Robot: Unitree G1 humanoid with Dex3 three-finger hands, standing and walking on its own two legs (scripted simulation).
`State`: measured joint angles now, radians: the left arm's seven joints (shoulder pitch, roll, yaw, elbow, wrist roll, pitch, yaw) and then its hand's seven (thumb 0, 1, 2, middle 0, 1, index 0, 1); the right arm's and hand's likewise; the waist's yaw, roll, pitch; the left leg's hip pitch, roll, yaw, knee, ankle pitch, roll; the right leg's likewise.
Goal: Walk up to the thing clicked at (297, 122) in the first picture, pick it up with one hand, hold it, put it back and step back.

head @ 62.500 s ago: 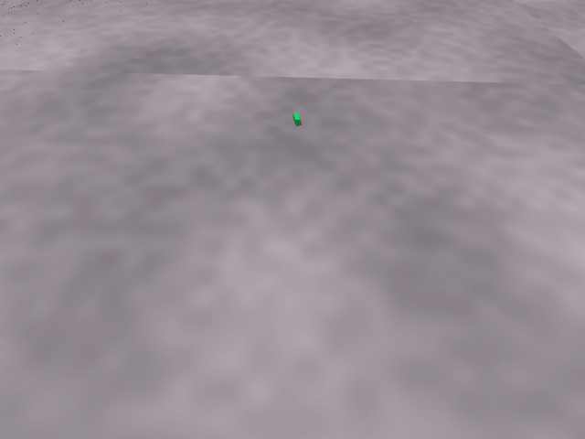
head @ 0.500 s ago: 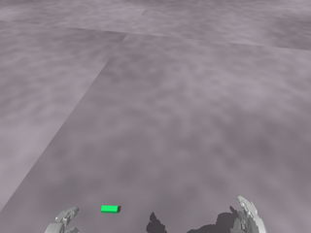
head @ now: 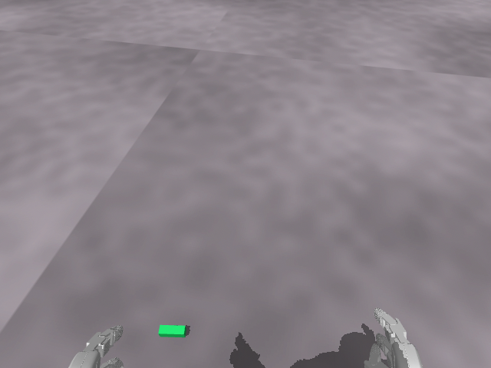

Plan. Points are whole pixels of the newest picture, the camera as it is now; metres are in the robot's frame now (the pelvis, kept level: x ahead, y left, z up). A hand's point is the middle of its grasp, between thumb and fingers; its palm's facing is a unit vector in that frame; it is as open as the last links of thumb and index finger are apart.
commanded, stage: home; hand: left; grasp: from above
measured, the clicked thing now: (172, 331) +0.43 +0.25 -0.69
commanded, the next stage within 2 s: stand in 0.14 s
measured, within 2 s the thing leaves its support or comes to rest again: neither
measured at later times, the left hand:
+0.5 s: hand out of the picture +0.11 +0.23 -0.10, palm faces +0.04 -0.94 -0.35, open 7.4 cm
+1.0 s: hand out of the picture +0.01 +0.24 -0.10, palm faces +0.05 -0.94 -0.34, open 7.4 cm
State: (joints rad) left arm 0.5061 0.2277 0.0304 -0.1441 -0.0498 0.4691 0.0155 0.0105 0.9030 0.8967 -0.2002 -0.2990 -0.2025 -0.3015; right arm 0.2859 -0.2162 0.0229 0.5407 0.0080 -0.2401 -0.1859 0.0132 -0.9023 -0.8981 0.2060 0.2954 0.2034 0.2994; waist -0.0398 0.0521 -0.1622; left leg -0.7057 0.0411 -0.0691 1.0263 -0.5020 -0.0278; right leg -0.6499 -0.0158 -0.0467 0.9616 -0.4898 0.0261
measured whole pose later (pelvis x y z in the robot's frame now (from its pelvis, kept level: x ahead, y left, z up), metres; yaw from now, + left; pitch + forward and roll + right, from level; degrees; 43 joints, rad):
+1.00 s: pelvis -0.01 +0.00 +0.06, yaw +2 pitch -4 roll +0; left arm 0.19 0.28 0.04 1.12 0.04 0.02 0.02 0.01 0.90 0.90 -0.20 -0.30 -0.21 -0.30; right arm 0.16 -0.28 -0.03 1.09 -0.02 0.00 -0.02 0.01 -0.91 -0.90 0.20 0.30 0.20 0.30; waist 0.02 0.03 0.07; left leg -0.16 0.01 -0.05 0.45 -0.22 -0.02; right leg -0.13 -0.05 -0.05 0.43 -0.24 0.03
